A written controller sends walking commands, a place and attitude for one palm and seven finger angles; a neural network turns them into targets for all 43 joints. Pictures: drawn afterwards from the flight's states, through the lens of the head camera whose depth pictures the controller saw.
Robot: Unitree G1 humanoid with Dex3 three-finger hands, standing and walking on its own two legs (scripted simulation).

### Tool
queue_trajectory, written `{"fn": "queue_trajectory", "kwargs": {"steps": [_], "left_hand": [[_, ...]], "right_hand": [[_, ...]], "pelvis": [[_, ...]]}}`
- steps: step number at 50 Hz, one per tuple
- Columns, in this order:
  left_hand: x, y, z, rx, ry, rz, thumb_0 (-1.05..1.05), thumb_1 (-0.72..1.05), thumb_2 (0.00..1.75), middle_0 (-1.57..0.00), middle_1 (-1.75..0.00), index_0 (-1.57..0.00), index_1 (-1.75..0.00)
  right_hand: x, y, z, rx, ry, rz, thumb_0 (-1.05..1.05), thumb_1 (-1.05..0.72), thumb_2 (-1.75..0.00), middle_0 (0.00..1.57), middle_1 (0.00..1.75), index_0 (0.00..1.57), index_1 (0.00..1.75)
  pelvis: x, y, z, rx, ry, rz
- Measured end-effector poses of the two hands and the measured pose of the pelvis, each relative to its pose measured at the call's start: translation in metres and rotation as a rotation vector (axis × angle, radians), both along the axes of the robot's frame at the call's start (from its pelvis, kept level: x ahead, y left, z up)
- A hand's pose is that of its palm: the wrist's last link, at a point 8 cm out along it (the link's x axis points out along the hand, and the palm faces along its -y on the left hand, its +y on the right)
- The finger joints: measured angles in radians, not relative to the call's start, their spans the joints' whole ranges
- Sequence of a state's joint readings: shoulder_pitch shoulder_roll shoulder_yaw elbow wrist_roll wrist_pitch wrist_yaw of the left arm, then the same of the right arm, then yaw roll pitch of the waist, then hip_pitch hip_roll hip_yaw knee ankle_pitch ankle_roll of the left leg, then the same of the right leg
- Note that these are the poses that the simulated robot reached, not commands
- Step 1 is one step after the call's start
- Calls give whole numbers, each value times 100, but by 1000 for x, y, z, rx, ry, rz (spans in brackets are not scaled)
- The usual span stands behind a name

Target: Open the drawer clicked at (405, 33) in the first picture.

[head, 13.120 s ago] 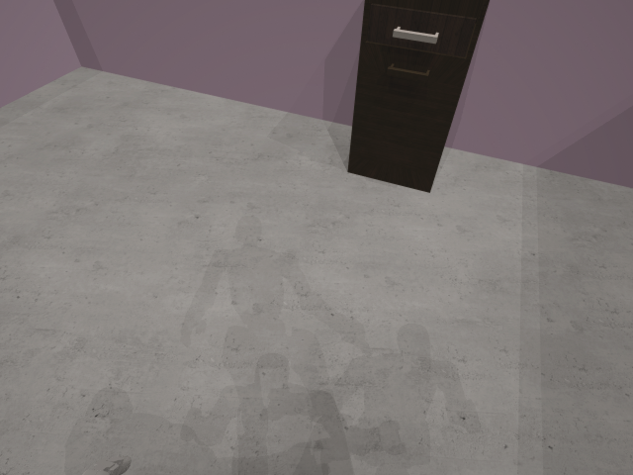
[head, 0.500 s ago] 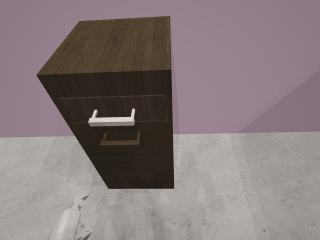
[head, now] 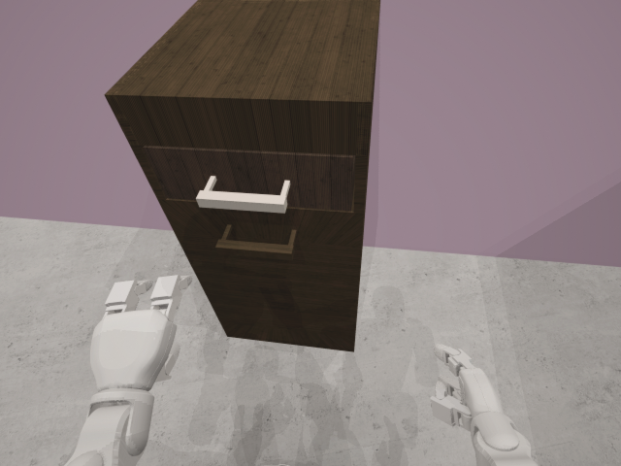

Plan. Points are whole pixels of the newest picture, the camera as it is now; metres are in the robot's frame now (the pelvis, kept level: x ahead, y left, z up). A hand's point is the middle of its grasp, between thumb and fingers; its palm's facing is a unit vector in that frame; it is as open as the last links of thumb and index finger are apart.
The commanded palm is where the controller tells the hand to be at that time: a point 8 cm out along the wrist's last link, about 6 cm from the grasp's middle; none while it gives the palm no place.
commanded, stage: raise the hand with hooked fingers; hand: left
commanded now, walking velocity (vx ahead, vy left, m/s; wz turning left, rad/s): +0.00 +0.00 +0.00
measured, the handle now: (245, 192) +0.55 +0.21 +0.01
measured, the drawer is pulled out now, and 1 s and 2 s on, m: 0.00 0.00 0.00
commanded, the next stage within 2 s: move the hooked fingers above the handle in 1.22 s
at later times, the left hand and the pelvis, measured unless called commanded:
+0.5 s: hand (164, 290) +0.29 +0.23 +0.08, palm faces +0.11 -0.09 -0.99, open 13.0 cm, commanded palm +0.26 +0.24 +0.13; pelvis +0.01 +0.01 +0.03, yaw -1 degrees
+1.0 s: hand (151, 246) +0.33 +0.25 +0.12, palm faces +0.00 -0.10 -0.99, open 13.9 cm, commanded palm +0.30 +0.26 +0.18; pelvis +0.02 +0.02 +0.04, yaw -1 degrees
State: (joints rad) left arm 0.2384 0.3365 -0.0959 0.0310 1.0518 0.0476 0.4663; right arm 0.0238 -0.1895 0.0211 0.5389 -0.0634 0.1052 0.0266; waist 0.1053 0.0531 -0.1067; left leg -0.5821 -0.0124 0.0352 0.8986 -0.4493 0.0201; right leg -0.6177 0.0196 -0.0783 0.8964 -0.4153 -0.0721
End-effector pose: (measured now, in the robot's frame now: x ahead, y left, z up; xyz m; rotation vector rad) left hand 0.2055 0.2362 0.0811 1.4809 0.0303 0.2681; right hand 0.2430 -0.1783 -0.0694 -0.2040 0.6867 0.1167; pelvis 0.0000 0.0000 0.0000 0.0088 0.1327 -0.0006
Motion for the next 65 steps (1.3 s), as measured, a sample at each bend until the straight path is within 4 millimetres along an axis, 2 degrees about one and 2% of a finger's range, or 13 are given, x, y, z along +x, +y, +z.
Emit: {"fn": "queue_trajectory", "kwargs": {"steps": [2,5,9,13,17,21,29,35,41,47,56,65], "left_hand": [[15,-8,9,-34,19,-2,0,24,62,-26,-71,-27,-71],[27,-21,13,-74,89,-33,0,18,59,-26,-76,-27,-76],[28,-25,7,-64,183,-84,0,9,55,-27,-82,-27,-82],[24,-15,9,-39,189,-94,0,0,51,-28,-88,-29,-88],[28,-4,27,-27,100,-86,0,-10,47,-29,-94,-30,-94],[42,2,42,-16,37,-69,0,-19,43,-30,-100,-30,-100],[69,-3,62,-23,69,-76,0,-37,36,-31,-112,-31,-111],[80,6,77,-12,85,-78,0,-45,32,-31,-117,-32,-117],[93,17,90,-1,106,-80,0,-48,31,-31,-119,-32,-119],[104,22,97,-11,127,-114,0,-49,30,-31,-120,-32,-120],[97,23,84,-26,143,-173,0,-49,30,-31,-120,-32,-120],[95,31,92,-7,81,-129,0,-49,30,-32,-120,-32,-120]], "right_hand": [[-17,2,-6,34,55,-35,1,-90,-90,20,30,20,30],[-43,-4,-11,45,134,-82,1,-90,-90,20,30,20,30],[-71,-24,-13,-2,214,-130,2,-90,-90,20,30,20,30],[-85,-49,-13,-73,261,-168,2,-90,-90,20,30,20,30],[-81,-66,-10,-120,251,-195,2,-90,-90,20,30,20,30],[-65,-69,-4,-117,203,-210,2,-90,-90,19,30,20,30],[-30,-42,18,-49,97,-186,2,-90,-90,19,30,20,30],[-18,-20,26,-27,83,-132,1,-90,-90,19,30,20,30],[-22,-10,21,-29,121,-108,1,-90,-90,20,30,20,30],[-35,-13,13,-36,175,-127,1,-90,-90,20,30,20,30],[-56,-26,6,-74,244,-157,1,-90,-90,20,30,20,30],[-56,-24,4,-60,243,-164,1,-90,-90,19,30,20,30]], "pelvis": [[2,1,6,6,-8,-12],[7,1,16,17,-17,-36],[11,0,24,22,-29,-54],[13,1,28,16,-37,-49],[14,3,29,10,-39,-33],[13,6,30,9,-43,-25],[15,9,36,10,-75,-28],[16,10,40,5,-98,-19],[17,13,43,-2,-104,-6],[20,19,44,-5,-96,-6],[20,24,45,-7,-77,-11],[17,26,44,-6,-71,-7]]}}
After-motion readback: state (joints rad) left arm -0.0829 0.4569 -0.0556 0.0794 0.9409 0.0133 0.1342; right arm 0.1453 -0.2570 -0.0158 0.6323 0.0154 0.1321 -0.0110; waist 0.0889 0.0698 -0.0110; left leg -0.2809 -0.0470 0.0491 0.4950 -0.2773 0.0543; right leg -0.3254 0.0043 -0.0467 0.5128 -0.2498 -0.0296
